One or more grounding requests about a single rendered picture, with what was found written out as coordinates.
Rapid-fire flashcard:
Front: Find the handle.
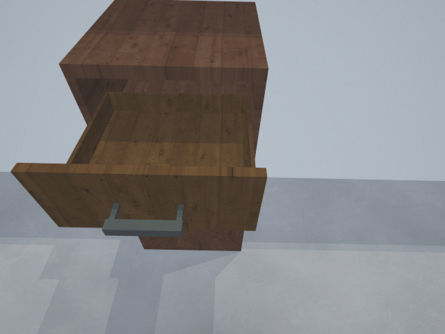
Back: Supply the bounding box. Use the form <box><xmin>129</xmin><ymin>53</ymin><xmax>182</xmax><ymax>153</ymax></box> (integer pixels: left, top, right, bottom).
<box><xmin>102</xmin><ymin>203</ymin><xmax>184</xmax><ymax>237</ymax></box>

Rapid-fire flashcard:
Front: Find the cabinet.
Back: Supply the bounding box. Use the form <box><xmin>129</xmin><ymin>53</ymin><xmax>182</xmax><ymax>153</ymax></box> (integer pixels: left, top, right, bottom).
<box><xmin>59</xmin><ymin>0</ymin><xmax>268</xmax><ymax>251</ymax></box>

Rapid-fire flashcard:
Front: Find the drawer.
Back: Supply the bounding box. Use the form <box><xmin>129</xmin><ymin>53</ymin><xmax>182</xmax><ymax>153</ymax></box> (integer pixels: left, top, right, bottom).
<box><xmin>11</xmin><ymin>92</ymin><xmax>267</xmax><ymax>231</ymax></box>

